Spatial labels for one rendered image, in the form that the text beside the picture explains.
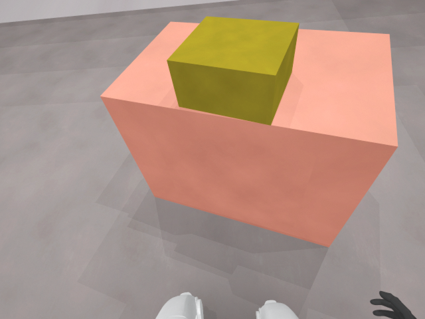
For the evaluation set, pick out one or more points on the robot thigh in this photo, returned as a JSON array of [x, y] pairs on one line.
[[275, 310], [182, 307]]

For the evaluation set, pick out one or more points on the carton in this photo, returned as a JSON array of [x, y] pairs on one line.
[[237, 68]]

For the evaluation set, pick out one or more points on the left robot thigh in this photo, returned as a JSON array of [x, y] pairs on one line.
[[182, 307]]

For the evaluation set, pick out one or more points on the right robot hand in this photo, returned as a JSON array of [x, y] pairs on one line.
[[390, 301]]

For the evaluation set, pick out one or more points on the pedestal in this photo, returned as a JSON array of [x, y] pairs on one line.
[[303, 176]]

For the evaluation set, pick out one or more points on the right robot thigh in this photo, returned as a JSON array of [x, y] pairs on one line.
[[275, 310]]

